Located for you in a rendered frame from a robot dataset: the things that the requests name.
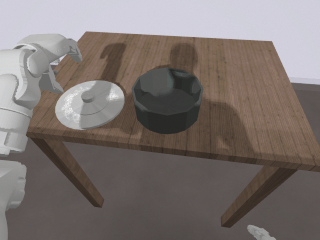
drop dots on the robot left upper arm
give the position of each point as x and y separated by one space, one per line
12 190

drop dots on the table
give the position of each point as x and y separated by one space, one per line
249 112

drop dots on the pot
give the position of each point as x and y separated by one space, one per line
167 100

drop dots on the lid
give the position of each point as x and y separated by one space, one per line
72 112

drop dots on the right robot hand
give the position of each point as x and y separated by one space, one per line
259 233

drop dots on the knob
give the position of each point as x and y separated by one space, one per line
88 96

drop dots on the left robot hand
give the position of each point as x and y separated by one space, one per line
54 46

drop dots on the left robot forearm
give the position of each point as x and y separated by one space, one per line
21 69

